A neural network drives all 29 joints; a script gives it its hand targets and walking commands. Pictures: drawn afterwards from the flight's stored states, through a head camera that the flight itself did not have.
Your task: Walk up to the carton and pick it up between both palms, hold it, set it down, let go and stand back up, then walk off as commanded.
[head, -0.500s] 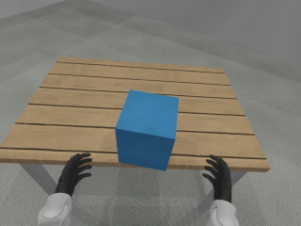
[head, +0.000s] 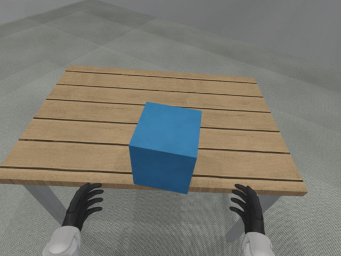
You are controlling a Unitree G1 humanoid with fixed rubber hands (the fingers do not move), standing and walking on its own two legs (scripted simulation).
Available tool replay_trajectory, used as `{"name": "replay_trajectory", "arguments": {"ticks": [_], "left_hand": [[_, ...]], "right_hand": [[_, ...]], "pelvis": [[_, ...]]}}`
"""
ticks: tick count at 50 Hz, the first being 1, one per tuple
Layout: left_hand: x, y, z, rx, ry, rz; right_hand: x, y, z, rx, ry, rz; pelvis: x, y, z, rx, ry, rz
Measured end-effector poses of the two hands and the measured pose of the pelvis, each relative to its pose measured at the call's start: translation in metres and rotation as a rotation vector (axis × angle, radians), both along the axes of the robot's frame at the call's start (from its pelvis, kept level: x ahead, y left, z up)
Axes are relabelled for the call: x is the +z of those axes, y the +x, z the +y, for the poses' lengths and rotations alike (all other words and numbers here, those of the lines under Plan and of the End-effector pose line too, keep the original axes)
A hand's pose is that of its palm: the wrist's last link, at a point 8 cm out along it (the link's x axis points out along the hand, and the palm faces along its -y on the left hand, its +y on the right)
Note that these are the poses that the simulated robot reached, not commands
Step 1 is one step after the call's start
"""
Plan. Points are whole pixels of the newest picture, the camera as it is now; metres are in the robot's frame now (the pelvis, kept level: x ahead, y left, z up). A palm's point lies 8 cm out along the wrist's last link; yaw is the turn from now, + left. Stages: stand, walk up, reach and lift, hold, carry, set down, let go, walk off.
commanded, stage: set down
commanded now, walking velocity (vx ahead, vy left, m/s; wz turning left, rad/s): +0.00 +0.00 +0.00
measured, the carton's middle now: (166, 148) +0.42 -0.01 +0.00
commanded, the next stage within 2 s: let go in 1.70 s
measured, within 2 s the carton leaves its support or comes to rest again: neither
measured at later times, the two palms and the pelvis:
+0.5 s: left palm (73, 227) +0.22 +0.22 -0.03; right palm (248, 227) +0.19 -0.18 -0.01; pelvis +0.02 +0.00 +0.00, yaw +0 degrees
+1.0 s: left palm (72, 240) +0.20 +0.22 -0.06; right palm (249, 242) +0.17 -0.19 -0.04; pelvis +0.02 +0.00 +0.00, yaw +0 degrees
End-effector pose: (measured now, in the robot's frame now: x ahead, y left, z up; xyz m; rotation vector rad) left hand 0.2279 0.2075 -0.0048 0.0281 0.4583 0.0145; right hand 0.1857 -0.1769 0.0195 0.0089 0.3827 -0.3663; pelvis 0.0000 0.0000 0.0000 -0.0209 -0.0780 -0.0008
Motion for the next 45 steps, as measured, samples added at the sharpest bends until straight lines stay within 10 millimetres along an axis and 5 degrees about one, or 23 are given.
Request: {"name": "replay_trajectory", "arguments": {"ticks": [20,45], "left_hand": [[-0.022,-0.005,0.007,0.019,0.009,0.092],[-0.045,-0.02,0.013,0.05,0.047,0.213]], "right_hand": [[-0.019,0.009,-0.003,0.096,-0.022,0.052],[-0.054,-0.013,-0.009,0.172,-0.015,0.176]], "pelvis": [[0.001,0.017,0.002,0.0,-0.003,0.023],[0.001,0.02,0.003,0.0,-0.004,0.023]]}}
